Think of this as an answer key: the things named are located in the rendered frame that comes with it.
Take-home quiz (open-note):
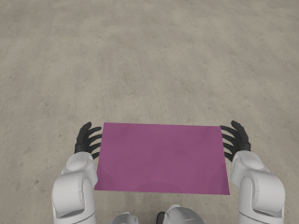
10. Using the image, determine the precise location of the robot right foot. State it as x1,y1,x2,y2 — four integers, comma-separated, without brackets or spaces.
156,211,165,224

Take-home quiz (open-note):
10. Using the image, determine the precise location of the carton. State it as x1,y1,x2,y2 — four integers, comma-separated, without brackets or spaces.
94,122,230,195

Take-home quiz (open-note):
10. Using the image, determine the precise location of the robot right forearm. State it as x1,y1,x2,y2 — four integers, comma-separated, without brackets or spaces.
230,150,286,224

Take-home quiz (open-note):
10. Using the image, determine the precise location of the left robot hand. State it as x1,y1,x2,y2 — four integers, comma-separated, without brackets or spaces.
74,121,102,159

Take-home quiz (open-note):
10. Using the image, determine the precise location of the right robot hand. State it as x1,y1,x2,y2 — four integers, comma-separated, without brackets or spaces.
220,120,251,162

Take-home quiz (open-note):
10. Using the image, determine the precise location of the robot right thigh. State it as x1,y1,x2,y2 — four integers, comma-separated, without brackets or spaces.
164,207,207,224

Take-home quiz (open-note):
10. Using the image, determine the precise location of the robot left forearm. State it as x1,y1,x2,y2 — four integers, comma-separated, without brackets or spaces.
51,151,98,224

